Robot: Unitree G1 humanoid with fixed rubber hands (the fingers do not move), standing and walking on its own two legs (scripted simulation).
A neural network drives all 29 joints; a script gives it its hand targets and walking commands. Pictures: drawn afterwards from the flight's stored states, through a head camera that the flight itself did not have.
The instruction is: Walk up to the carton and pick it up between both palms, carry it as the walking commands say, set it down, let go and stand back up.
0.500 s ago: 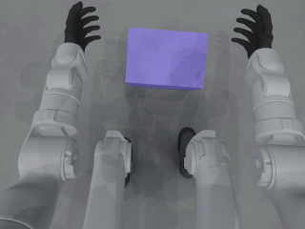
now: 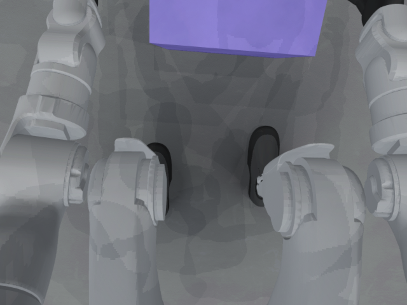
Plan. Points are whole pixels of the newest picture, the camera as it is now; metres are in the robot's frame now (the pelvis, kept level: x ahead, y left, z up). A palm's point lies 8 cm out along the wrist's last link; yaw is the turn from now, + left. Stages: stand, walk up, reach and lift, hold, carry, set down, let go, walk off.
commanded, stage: reach and lift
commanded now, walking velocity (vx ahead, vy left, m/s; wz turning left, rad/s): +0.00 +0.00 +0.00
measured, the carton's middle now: (231, 1) +0.52 -0.04 -0.28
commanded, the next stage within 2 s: none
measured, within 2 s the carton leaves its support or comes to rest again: leaves its support in 1.66 s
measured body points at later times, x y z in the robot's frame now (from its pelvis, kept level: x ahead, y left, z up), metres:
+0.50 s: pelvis +0.00 +0.00 -0.02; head +0.38 +0.00 +0.22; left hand +0.54 +0.17 -0.23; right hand +0.53 -0.24 -0.21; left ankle +0.11 +0.13 -0.34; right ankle +0.14 -0.14 -0.34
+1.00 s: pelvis +0.01 +0.00 -0.01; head +0.39 +0.00 +0.23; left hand +0.55 +0.13 -0.22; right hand +0.54 -0.20 -0.21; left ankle +0.11 +0.13 -0.34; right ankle +0.14 -0.14 -0.34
